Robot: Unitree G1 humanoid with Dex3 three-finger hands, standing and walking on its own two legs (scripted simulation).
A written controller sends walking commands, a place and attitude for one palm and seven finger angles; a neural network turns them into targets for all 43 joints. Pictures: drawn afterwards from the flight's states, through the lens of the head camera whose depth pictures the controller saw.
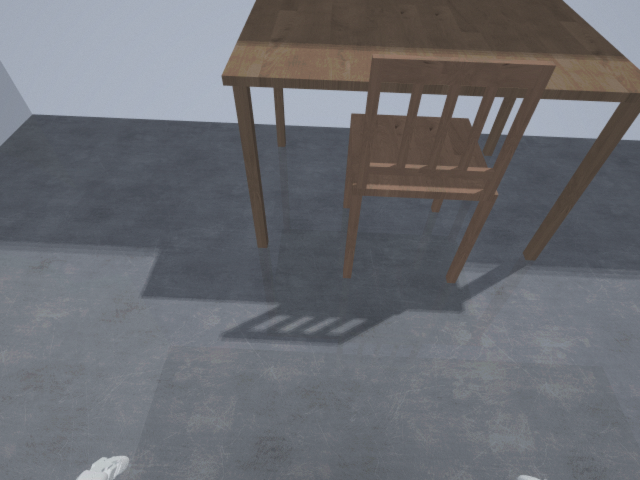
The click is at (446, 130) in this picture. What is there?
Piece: chair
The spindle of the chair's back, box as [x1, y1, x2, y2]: [427, 85, 460, 168]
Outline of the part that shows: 460,85 450,85 429,157 427,165 428,168 435,168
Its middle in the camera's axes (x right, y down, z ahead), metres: +0.32 -0.29 +1.02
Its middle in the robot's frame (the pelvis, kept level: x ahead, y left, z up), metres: +0.97 -0.27 -0.09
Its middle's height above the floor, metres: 0.68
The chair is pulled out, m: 0.00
